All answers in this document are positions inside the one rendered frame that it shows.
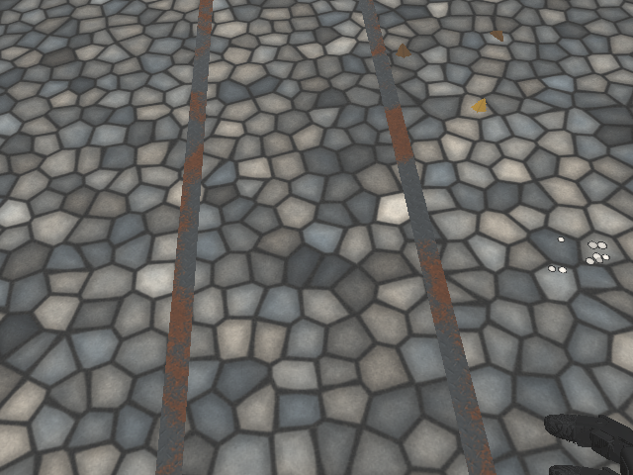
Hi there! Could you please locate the robot right hand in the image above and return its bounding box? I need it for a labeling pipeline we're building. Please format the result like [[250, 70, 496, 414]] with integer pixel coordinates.
[[544, 414, 633, 475]]

